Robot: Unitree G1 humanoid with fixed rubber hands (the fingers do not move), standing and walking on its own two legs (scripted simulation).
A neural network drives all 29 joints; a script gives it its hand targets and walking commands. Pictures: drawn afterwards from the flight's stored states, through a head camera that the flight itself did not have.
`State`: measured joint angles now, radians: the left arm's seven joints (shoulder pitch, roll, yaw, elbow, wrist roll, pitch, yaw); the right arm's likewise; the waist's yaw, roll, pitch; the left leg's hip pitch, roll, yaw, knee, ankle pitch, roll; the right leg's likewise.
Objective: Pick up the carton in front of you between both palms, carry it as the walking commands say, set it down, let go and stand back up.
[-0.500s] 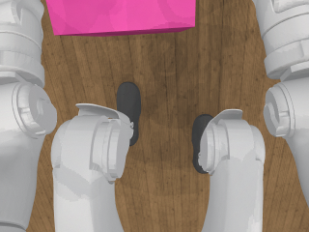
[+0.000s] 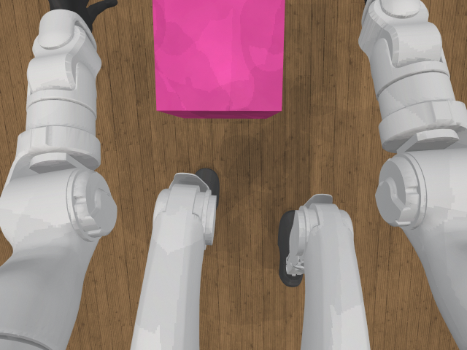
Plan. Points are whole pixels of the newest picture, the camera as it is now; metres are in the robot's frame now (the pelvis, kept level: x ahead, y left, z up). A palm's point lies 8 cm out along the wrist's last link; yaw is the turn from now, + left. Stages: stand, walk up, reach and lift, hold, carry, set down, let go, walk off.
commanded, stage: set down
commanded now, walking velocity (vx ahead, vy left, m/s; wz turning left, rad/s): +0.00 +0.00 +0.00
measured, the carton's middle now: (222, 65) +0.52 +0.12 -0.34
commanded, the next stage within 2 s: let go in 0.52 s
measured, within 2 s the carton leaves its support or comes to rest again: neither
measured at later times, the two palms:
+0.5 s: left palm out of the picture +0.50 +0.31 +0.04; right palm out of the picture +0.59 -0.07 +0.04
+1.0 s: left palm out of the picture +0.38 +0.31 +0.15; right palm out of the picture +0.45 -0.12 +0.15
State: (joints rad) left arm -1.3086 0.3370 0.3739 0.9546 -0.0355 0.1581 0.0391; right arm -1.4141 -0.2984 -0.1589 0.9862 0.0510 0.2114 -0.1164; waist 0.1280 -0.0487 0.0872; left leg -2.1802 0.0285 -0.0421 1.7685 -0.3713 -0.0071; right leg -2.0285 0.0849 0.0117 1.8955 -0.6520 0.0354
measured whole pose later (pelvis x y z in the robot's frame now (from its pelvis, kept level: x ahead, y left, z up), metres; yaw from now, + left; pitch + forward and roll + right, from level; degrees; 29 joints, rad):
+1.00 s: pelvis +0.07 +0.03 +0.25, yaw +2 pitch +31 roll -2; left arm -0.40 0.25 0.21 0.55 0.05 0.10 -0.12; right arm -0.48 -0.11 -0.21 0.58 -0.10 0.12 -0.06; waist 0.08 -0.02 -0.02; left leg -1.13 0.00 0.00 0.78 -0.19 0.03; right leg -0.99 0.02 0.06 0.83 -0.37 0.04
